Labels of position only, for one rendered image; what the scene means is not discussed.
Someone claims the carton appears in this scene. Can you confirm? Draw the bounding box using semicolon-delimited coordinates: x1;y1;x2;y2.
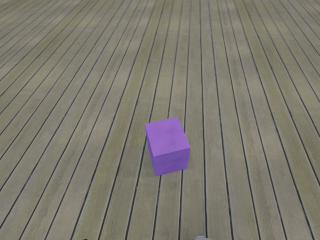
145;117;191;176

